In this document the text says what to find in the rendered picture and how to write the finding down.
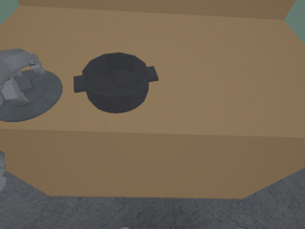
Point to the pot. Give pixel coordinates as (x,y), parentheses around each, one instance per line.
(115,82)

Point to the lid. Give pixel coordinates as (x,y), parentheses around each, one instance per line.
(48,89)

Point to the left robot forearm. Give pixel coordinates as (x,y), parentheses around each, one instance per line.
(5,75)

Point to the knob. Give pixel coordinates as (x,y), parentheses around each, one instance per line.
(26,84)

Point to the table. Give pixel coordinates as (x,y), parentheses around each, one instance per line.
(225,119)

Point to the robot left hand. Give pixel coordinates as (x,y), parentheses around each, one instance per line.
(18,59)

